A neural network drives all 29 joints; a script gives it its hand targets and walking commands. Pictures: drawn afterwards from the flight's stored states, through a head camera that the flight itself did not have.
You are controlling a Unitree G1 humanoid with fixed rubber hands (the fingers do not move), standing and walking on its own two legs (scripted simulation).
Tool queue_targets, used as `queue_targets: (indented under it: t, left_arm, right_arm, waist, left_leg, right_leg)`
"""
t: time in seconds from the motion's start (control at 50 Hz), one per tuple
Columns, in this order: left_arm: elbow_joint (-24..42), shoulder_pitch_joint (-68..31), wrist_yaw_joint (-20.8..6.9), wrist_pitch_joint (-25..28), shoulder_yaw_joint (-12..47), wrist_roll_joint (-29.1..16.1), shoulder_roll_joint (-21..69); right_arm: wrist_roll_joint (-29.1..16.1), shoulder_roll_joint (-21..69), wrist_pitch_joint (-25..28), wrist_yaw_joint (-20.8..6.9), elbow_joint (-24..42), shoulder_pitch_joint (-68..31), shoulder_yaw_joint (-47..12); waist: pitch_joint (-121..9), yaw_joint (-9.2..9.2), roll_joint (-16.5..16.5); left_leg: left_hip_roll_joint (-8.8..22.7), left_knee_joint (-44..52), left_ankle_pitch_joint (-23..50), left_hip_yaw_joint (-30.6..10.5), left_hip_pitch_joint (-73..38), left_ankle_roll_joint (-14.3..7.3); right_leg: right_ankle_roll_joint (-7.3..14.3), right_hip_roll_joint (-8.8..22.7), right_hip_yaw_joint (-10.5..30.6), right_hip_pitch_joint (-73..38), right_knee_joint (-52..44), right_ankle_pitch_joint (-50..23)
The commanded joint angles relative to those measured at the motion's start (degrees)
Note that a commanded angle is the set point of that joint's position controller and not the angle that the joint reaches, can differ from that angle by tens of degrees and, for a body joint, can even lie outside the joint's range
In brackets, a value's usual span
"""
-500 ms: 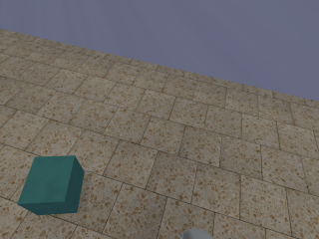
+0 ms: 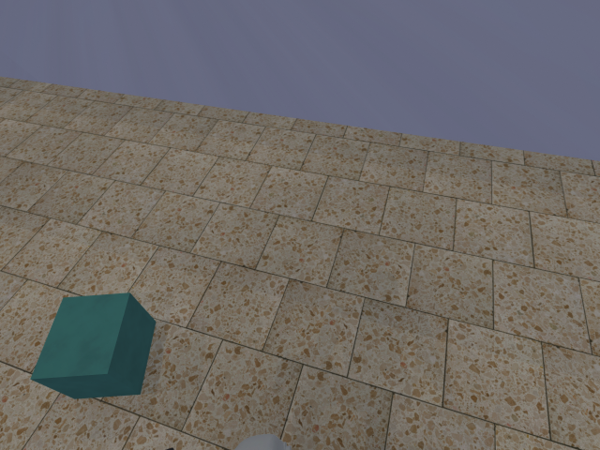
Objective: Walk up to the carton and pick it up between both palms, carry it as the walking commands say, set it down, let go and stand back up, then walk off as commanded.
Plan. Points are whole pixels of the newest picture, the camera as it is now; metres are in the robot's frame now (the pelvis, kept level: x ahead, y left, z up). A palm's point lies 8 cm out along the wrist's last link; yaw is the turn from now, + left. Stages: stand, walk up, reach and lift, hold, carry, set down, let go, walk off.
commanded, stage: walk off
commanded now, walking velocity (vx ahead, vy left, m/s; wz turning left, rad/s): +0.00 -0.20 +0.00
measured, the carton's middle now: (102, 346) +0.48 +0.73 -0.66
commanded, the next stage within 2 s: stand in 0.52 s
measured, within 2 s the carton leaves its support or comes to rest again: neither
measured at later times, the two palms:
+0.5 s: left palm out of the picture +0.07 +0.14 -0.13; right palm out of the picture -0.03 -0.39 -0.12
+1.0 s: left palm out of the picture +0.00 +0.02 -0.14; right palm out of the picture +0.02 -0.43 -0.13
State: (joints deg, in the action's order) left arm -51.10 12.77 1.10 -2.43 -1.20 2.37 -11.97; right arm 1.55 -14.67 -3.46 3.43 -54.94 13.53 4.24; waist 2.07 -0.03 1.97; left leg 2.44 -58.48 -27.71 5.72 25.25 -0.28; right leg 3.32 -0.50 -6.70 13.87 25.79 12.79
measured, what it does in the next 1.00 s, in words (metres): steps to the right: left foot, then right foot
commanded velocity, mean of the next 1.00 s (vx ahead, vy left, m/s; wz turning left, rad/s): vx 0.00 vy -0.10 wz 0.00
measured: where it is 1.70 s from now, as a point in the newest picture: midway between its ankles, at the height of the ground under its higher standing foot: outside the picture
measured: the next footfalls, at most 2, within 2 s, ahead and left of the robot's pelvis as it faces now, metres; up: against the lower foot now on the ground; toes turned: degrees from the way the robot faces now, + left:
left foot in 0.14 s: +0.03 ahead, +0.06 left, +0.00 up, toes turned +8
right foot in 0.54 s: +0.03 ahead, -0.28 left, +0.00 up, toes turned -6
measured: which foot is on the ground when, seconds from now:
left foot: up 0.00-0.12, down 0.14-0.54, up 0.56-0.92, down 0.94-1.00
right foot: down 0.00-0.14, up 0.16-0.52, down 0.54-1.00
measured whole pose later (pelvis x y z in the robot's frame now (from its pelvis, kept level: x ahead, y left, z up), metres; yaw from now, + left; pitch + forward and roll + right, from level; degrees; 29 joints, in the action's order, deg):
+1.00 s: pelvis -0.02 -0.20 +0.00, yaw +0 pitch -1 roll +0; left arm -58.3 15.6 1.7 0.0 -0.2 0.3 -9.9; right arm 0.9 -9.4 -1.3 1.6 -59.2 12.7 1.5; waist 1.8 0.4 -0.6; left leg 1.0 -24.4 -14.6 2.6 7.6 -0.4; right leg 3.5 -1.9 -6.7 10.0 22.5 11.0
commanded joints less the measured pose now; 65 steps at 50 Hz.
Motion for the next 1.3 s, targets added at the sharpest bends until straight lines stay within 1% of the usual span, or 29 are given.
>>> queue_targets:
  t: [0.0,0.06,0.1,0.12,0.14,0.16,0.2,0.26,0.34,0.42,0.46,0.48,0.5,0.52,0.54,0.56,0.58,0.62,0.68,0.74,0.84,0.88,0.9,0.92,0.94,0.96,1.04,1.12,1.28]
  left_arm:
    - [0.5,3.53,0.73,0.12,-1.22,0.23,-7.01]
    - [-0.41,3.69,0.47,-0.22,-1.02,-0.16,-7.14]
    - [-1.26,3.84,0.53,-0.45,-1.23,-1.16,-7.91]
    - [-0.63,5.61,0.44,-0.14,-0.83,-1.53,-5.1]
    - [1.44,3.07,0.26,-0.51,-1.49,-0.88,-6.07]
    - [1.65,-0.87,-0.22,-1.0,-2.42,0.8,-8.57]
    - [-0.21,2.75,-1.33,-1.01,-3.25,-0.15,-7.57]
    - [-1.44,5.29,-2.5,-1.24,-3.66,0.28,-5.89]
    - [0.48,1.45,-2.9,-2.07,-2.61,-0.54,-3.01]
    - [2.87,-2.17,-3.45,-2.3,-1.81,-0.85,-3.48]
    - [2.86,-0.48,-3.33,-2.1,-2.17,-0.8,-4.87]
    - [2.02,2.1,-3.18,-1.9,-2.43,-0.67,-5.0]
    - [0.22,6.06,-2.98,-1.57,-2.86,-0.43,-5.4]
    - [-1.59,10.2,-2.54,-0.6,-3.79,0.03,-7.68]
    - [-1.07,12.18,-2.39,0.7,-4.2,-0.22,-12.01]
    - [0.02,8.99,-1.34,1.06,-4.68,-0.27,-17.39]
    - [0.38,6.05,-0.82,1.11,-3.53,0.02,-12.61]
    - [1.79,-0.28,-0.09,0.95,-2.08,0.37,-9.05]
    - [1.85,-0.97,0.77,1.91,-1.0,-1.08,-6.15]
    - [-0.31,2.1,1.39,2.98,-0.87,-1.21,-6.24]
    - [-3.02,3.87,1.38,2.93,-0.75,-1.23,-6.36]
    - [-4.09,3.73,1.28,2.8,-0.44,-1.61,-5.79]
    - [-4.5,4.06,1.21,2.79,-0.31,-1.99,-5.53]
    - [-4.63,4.79,0.96,3.07,-0.13,-2.26,-4.69]
    - [-4.97,6.3,0.63,3.02,0.14,-2.7,-2.54]
    - [-5.96,4.93,0.6,2.88,0.01,-2.17,-3.41]
    - [-8.5,6.6,0.44,3.19,0.07,-1.52,-2.96]
    - [-10.39,7.05,0.59,3.36,0.51,-1.78,-1.85]
    - [-12.86,8.52,0.94,3.28,1.07,-1.87,-0.89]
  right_arm:
    - [-0.57,-1.15,0.43,0.56,2.23,1.62,-0.58]
    - [-0.96,-0.16,1.07,1.06,1.28,4.02,-1.16]
    - [-0.65,-1.14,1.94,1.29,-0.1,9.23,-1.06]
    - [0.49,-6.15,2.52,1.31,-0.04,11.71,-0.22]
    - [0.46,-12.88,1.7,1.49,0.67,9.93,1.53]
    - [0.48,-9.8,1.77,1.55,-0.09,10.86,1.15]
    - [0.17,-6.33,2.4,1.04,1.49,2.71,0.36]
    - [-0.3,-4.65,3.65,0.69,1.77,2.07,0.21]
    - [0.5,-6.85,3.85,0.48,0.26,5.84,1.16]
    - [1.07,-10.54,2.87,-0.2,-0.27,6.88,2.87]
    - [1.02,-12.33,2.38,-0.29,0.0,5.79,3.66]
    - [0.8,-12.55,2.19,-0.27,0.34,4.56,3.78]
    - [0.54,-11.87,2.11,-0.24,0.76,3.58,3.63]
    - [0.91,-8.87,2.3,-0.77,0.82,6.06,2.81]
    - [2.19,-2.13,1.85,-1.47,2.21,7.18,1.16]
    - [0.28,0.98,0.73,-0.46,3.71,3.17,0.26]
    - [-0.41,-2.8,0.22,-0.32,4.31,0.07,0.57]
    - [-0.63,-4.16,0.71,-1.24,2.38,3.24,0.99]
    - [0.58,-3.17,0.93,-1.92,0.34,6.11,0.76]
    - [0.12,-1.54,0.41,-1.93,0.91,2.75,-0.05]
    - [-0.61,-0.09,0.16,-1.26,-0.22,1.26,-0.89]
    - [-0.82,0.94,0.93,-1.24,-1.91,3.26,-1.31]
    - [-0.65,0.59,1.51,-1.16,-2.97,5.17,-1.4]
    - [-0.02,-1.45,2.18,-1.07,-3.56,6.36,-1.3]
    - [-0.37,-2.85,2.64,-1.52,-3.37,2.34,-1.58]
    - [-0.75,0.33,3.1,-2.05,-3.61,1.03,-2.34]
    - [-1.0,1.05,4.08,-1.62,-5.51,2.36,-2.93]
    - [-1.0,1.68,4.03,-1.47,-6.78,3.46,-3.18]
    - [-0.93,2.95,4.01,-1.17,-9.26,6.1,-3.71]
  waist:
    - [-1.46,1.02,-11.2]
    - [-2.24,-0.33,-8.2]
    - [-2.42,-3.68,-4.54]
    - [-3.77,-4.01,7.36]
    - [2.84,-4.64,18.7]
    - [2.74,-5.53,8.1]
    - [2.9,-0.25,2.79]
    - [0.0,-0.04,5.13]
    - [-0.35,-2.29,9.57]
    - [0.46,-4.24,13.7]
    - [0.1,-3.42,14.21]
    - [-0.35,-1.77,12.94]
    - [-1.64,0.19,10.12]
    - [-5.14,1.18,2.22]
    - [-6.32,1.69,-14.18]
    - [-6.3,3.06,-26.37]
    - [-3.62,2.44,-18.85]
    - [-1.82,-1.88,-12.97]
    - [-3.43,-3.02,-10.02]
    - [-1.5,-1.43,-9.33]
    - [-0.48,-0.21,-9.56]
    - [-0.73,-1.51,-7.01]
    - [-1.12,-2.37,-5.25]
    - [-2.0,-2.08,-3.03]
    - [1.2,1.37,3.17]
    - [2.62,0.31,2.7]
    - [1.7,0.76,1.62]
    - [2.07,0.65,-1.38]
    - [2.73,0.79,-2.31]
  left_leg:
    - [0.33,9.77,-1.62,0.2,-1.3,-1.13]
    - [-0.03,21.07,3.08,0.68,-7.39,-2.16]
    - [2.64,38.06,17.31,-1.32,-20.31,-2.2]
    - [17.16,45.95,10.47,-18.07,-29.31,-3.98]
    - [32.01,47.64,25.12,-31.15,-19.84,-13.96]
    - [30.02,46.84,28.51,-27.82,-15.59,-15.84]
    - [21.63,45.72,24.27,-16.33,-12.63,-10.89]
    - [16.53,41.88,34.85,-7.9,-16.25,-7.9]
    - [15.2,39.87,37.37,-5.16,-18.38,-6.7]
    - [15.62,40.55,30.05,-5.46,-14.05,-6.77]
    - [17.26,39.89,31.39,-7.32,-12.87,-5.88]
    - [17.14,37.87,32.26,-6.94,-11.86,-4.76]
    - [15.85,33.78,31.02,-5.81,-9.78,-3.32]
    - [11.77,25.85,22.85,-2.62,-4.91,-1.12]
    - [5.22,10.15,-6.6,2.49,4.75,1.75]
    - [1.16,2.26,-11.18,-4.33,5.23,0.82]
    - [1.32,-3.39,-7.77,-8.03,4.99,-0.39]
    - [1.62,-6.38,0.4,-7.75,4.97,-0.91]
    - [2.65,-6.07,4.97,-4.58,1.45,0.99]
    - [2.08,5.53,3.9,-4.58,-1.06,1.6]
    - [-0.32,22.37,1.77,-4.09,-8.33,0.03]
    - [-0.27,34.14,10.73,-4.49,-14.55,-0.67]
    - [1.17,41.21,19.35,-5.56,-20.56,-0.96]
    - [5.06,42.02,21.45,-9.36,-25.74,-1.27]
    - [7.1,40.52,20.17,-11.74,-19.34,-1.92]
    - [6.72,40.99,18.98,-10.75,-14.4,-1.82]
    - [4.59,42.63,17.84,-8.62,-14.02,-0.79]
    - [4.31,42.48,17.38,-8.36,-15.45,-1.16]
    - [3.8,42.11,17.49,-7.93,-14.9,-1.2]
  right_leg:
    - [9.14,13.89,13.42,-4.04,-7.53,-15.06]
    - [9.22,14.08,15.12,-3.44,-6.38,-17.72]
    - [4.81,11.28,12.76,4.45,-4.24,-10.05]
    - [0.19,6.65,8.55,14.0,6.69,2.35]
    - [-3.19,-0.85,1.76,22.17,20.97,19.62]
    - [-3.9,0.94,9.64,19.17,32.61,17.09]
    - [-5.2,0.56,13.51,17.87,38.46,8.7]
    - [-7.97,-0.9,11.7,17.56,40.27,4.31]
    - [-10.52,1.09,7.6,16.68,29.21,5.14]
    - [-9.83,2.86,2.4,8.64,15.57,8.05]
    - [-8.45,3.0,1.65,4.86,9.37,7.78]
    - [-7.26,2.99,1.05,1.16,2.78,4.05]
    - [-6.07,1.62,-0.03,-5.04,-4.1,0.38]
    - [-6.08,3.92,2.85,-15.03,-7.93,-2.96]
    - [-4.62,19.06,17.2,-18.72,-10.37,-11.95]
    - [2.39,21.52,18.89,-6.32,-11.33,-13.91]
    - [3.22,19.18,16.73,-2.84,-12.35,-8.85]
    - [1.51,14.79,11.83,-2.11,-11.09,-10.74]
    - [3.8,14.22,10.24,-3.3,-9.91,-18.96]
    - [5.1,15.3,12.62,-4.72,-10.66,-15.94]
    - [6.92,15.82,16.41,-5.33,-10.36,-12.82]
    - [5.57,14.98,16.11,-4.29,-9.29,-13.37]
    - [3.36,14.29,15.62,-1.37,-9.28,-11.37]
    - [0.71,12.44,14.57,2.09,-9.04,-7.41]
    - [-0.91,7.06,10.32,0.81,-11.01,-2.04]
    - [-0.99,6.35,9.59,-4.38,-10.49,-3.95]
    - [-0.13,7.26,10.09,-8.51,-8.72,-8.46]
    - [-0.55,6.86,10.01,-6.7,-9.6,-6.09]
    - [-0.51,6.64,10.1,-5.58,-9.34,-4.92]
